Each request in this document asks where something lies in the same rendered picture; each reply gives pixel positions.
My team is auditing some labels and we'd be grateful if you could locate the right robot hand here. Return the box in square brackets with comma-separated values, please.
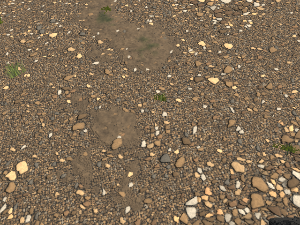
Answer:
[268, 216, 300, 225]

